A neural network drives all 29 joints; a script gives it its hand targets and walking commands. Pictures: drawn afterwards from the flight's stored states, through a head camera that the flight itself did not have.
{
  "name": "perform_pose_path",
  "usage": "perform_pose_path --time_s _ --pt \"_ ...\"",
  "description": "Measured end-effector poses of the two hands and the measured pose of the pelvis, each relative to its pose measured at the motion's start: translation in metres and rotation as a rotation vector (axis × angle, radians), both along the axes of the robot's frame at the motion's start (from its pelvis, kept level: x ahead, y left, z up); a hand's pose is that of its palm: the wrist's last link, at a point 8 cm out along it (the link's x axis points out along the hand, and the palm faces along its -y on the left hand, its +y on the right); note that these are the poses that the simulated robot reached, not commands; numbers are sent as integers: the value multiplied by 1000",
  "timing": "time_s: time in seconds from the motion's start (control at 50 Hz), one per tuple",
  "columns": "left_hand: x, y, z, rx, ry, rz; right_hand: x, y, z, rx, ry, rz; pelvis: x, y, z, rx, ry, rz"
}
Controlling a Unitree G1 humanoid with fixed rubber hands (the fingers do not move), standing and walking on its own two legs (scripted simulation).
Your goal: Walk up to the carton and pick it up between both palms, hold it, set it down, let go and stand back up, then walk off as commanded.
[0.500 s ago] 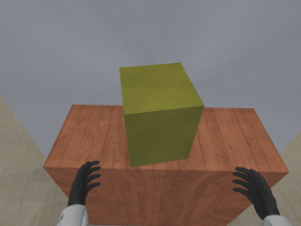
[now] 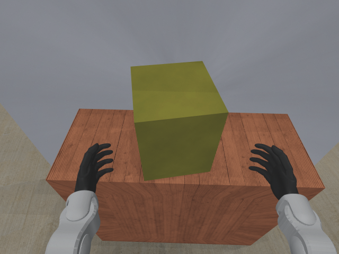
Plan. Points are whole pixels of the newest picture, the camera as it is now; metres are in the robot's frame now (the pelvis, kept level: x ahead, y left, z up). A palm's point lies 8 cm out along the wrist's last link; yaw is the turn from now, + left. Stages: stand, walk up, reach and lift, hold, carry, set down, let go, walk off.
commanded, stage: reach and lift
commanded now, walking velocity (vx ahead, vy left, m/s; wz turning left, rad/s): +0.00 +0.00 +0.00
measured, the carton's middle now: (172, 122) +0.45 +0.04 +0.05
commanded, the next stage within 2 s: none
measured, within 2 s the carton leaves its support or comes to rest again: neither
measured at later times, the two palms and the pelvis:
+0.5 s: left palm (89, 146) +0.28 +0.21 +0.13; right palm (280, 146) +0.33 -0.20 +0.12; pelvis +0.00 +0.00 +0.00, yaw +0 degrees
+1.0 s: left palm (88, 111) +0.34 +0.22 +0.18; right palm (274, 103) +0.41 -0.18 +0.18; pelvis +0.00 +0.00 +0.00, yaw +0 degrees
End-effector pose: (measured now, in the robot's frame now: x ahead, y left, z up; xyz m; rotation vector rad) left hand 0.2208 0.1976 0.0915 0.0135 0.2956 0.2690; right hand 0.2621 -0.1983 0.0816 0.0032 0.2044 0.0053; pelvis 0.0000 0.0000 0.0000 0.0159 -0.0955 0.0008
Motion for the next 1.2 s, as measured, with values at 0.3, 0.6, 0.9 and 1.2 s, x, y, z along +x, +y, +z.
perform_pose_path --time_s 0.3,0.6,0.9,1.2 --pt "41 2 25 -11 -13 -19 39 -5 29 -2 -22 -8 1 -2 0 -4 1 -3" --pt "76 11 50 -23 -19 -6 86 6 54 1 -34 38 -7 2 -1 -3 58 -7" --pt "111 12 77 -25 -45 -17 133 9 85 -6 -33 72 -5 -1 -2 -5 109 -7" --pt "144 24 102 -11 -55 11 174 26 105 6 -21 90 -4 -3 -3 -9 154 4"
